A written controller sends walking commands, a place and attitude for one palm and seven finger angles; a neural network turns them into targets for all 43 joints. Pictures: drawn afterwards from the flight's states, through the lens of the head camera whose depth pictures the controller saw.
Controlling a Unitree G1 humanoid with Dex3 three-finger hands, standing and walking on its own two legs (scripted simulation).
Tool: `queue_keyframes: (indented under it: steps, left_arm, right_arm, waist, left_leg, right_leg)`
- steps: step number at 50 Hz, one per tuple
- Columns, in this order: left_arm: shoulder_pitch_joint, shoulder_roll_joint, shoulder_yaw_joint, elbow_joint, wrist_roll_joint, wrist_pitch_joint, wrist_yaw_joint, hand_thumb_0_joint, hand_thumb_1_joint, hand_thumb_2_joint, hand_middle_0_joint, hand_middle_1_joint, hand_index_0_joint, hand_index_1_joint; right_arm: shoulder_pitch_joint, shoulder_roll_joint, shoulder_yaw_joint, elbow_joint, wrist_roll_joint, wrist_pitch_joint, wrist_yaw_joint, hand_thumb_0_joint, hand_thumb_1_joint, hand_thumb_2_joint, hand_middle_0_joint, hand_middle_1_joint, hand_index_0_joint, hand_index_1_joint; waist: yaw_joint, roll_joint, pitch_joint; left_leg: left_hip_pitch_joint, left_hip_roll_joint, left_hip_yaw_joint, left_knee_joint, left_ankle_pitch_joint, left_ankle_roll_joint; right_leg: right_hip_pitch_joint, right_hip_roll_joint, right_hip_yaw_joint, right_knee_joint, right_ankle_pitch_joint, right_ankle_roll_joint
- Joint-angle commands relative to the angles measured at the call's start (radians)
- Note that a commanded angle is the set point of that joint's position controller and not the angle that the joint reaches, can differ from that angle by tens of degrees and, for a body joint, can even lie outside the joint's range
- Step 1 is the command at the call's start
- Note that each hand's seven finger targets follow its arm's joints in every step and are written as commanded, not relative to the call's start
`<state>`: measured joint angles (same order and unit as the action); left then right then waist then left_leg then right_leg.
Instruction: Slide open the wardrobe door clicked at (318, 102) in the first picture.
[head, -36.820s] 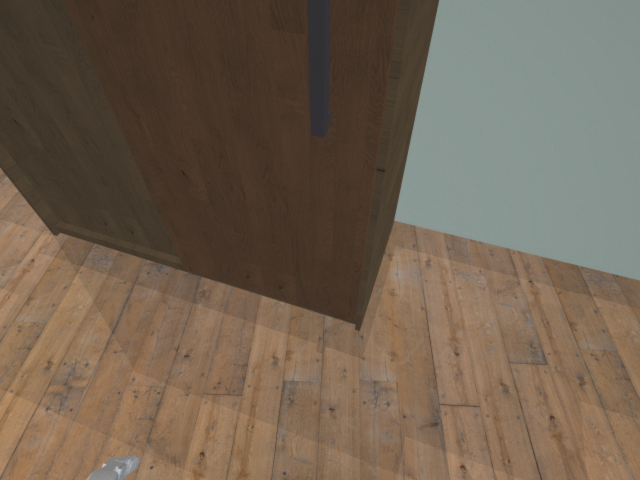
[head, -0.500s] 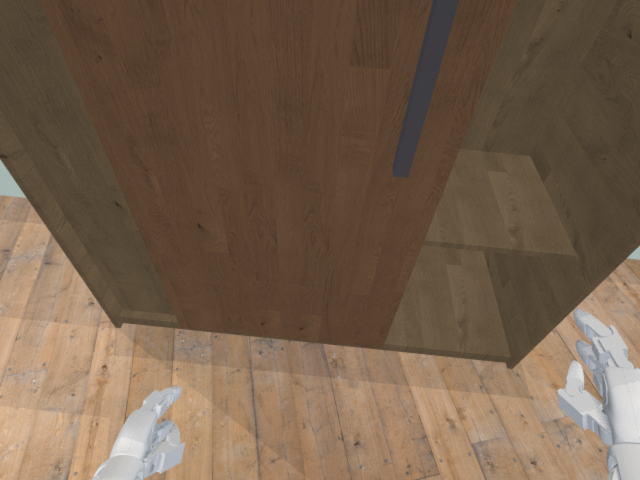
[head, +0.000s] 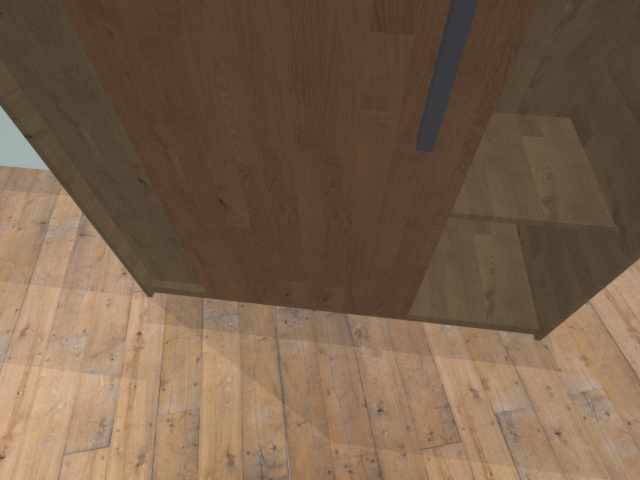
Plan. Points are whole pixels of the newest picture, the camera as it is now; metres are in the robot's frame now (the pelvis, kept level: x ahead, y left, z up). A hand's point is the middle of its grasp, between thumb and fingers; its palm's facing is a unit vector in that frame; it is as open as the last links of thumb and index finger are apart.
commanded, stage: let the arm hang, fingers relaxed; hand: right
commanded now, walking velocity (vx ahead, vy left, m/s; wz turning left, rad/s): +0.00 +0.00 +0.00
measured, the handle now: (449, 40) +0.63 -0.13 +0.21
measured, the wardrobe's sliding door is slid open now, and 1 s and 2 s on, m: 0.43 0.43 0.43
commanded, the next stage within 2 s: look to check the result in 0.50 s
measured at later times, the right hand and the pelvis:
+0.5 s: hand out of the picture +0.04 -0.18 -0.18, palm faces -0.03 +0.98 -0.20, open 7.3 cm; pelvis +0.01 -0.01 +0.00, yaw +1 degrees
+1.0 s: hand out of the picture +0.02 -0.18 -0.18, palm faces -0.02 +0.98 -0.18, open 7.4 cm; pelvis +0.02 -0.01 +0.00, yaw +1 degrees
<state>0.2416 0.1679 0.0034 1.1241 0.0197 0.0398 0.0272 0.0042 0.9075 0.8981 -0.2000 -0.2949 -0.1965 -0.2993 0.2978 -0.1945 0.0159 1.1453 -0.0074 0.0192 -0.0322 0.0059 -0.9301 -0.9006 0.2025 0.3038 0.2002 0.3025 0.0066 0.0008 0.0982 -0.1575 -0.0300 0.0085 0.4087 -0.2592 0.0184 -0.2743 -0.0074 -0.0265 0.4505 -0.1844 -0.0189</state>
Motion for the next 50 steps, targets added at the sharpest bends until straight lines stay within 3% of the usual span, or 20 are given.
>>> queue_keyframes:
  steps: [1,8,18,24,37,45,50]
  left_arm:
    - [0.030,0.109,0.020,-0.027,0.000,-0.028,0.010,0.000,0.900,0.900,-0.200,-0.300,-0.200,-0.300]
    - [0.025,0.092,0.021,-0.007,0.003,-0.030,0.008,0.000,0.900,0.900,-0.200,-0.300,-0.200,-0.300]
    - [0.004,0.100,0.019,-0.009,0.002,-0.039,0.007,0.000,0.900,0.900,-0.200,-0.300,-0.200,-0.300]
    - [0.001,0.108,0.020,-0.010,-0.001,-0.039,0.006,0.000,0.900,0.900,-0.200,-0.300,-0.200,-0.300]
    - [-0.008,0.102,0.016,0.007,-0.003,-0.039,0.010,0.000,0.900,0.900,-0.200,-0.300,-0.200,-0.300]
    - [0.000,0.101,0.016,0.011,-0.003,-0.042,0.012,0.000,0.900,0.900,-0.200,-0.300,-0.200,-0.300]
    - [-0.005,0.097,0.016,0.014,-0.004,-0.040,0.012,0.000,0.900,0.900,-0.200,-0.300,-0.200,-0.300]
  right_arm:
    - [0.015,-0.081,-0.018,-0.032,-0.004,-0.025,-0.006,0.000,-0.900,-0.900,0.200,0.300,0.200,0.300]
    - [-0.002,-0.070,-0.022,-0.030,-0.007,-0.025,-0.009,0.000,-0.900,-0.900,0.200,0.300,0.200,0.300]
    - [-0.027,-0.082,-0.028,-0.043,-0.007,-0.029,-0.007,0.000,-0.900,-0.900,0.200,0.300,0.200,0.300]
    - [-0.023,-0.086,-0.026,-0.042,-0.009,-0.034,-0.009,0.000,-0.900,-0.900,0.200,0.300,0.200,0.300]
    - [-0.011,-0.073,-0.024,-0.023,-0.006,-0.033,-0.010,0.000,-0.900,-0.900,0.200,0.300,0.200,0.300]
    - [0.003,-0.069,-0.024,-0.017,-0.006,-0.034,-0.011,0.000,-0.900,-0.900,0.200,0.300,0.200,0.300]
    - [0.003,-0.069,-0.024,-0.013,-0.006,-0.032,-0.011,0.000,-0.900,-0.900,0.200,0.300,0.200,0.300]
  waist:
    - [0.006,0.018,-0.074]
    - [0.003,0.014,-0.031]
    - [0.001,-0.030,-0.064]
    - [0.003,0.013,-0.079]
    - [0.006,-0.019,-0.064]
    - [0.006,0.006,-0.084]
    - [0.005,0.000,-0.054]
  left_leg:
    - [-0.055,0.117,-0.099,-0.090,0.065,0.024]
    - [-0.070,0.114,-0.092,-0.089,0.032,0.020]
    - [-0.041,0.117,-0.092,-0.079,0.099,0.013]
    - [-0.036,0.120,-0.099,-0.092,0.131,0.009]
    - [-0.035,0.121,-0.097,-0.106,0.122,0.007]
    - [-0.020,0.125,-0.092,-0.102,0.155,0.006]
    - [-0.031,0.124,-0.090,-0.112,0.128,0.006]
  right_leg:
    - [0.095,-0.095,0.109,-0.070,0.068,-0.020]
    - [0.071,-0.093,0.112,-0.093,0.044,-0.020]
    - [0.107,-0.100,0.111,-0.098,0.118,-0.022]
    - [0.137,-0.101,0.102,-0.090,0.154,-0.020]
    - [0.153,-0.102,0.100,-0.100,0.154,-0.019]
    - [0.172,-0.104,0.098,-0.090,0.195,-0.021]
    - [0.157,-0.103,0.099,-0.098,0.169,-0.020]
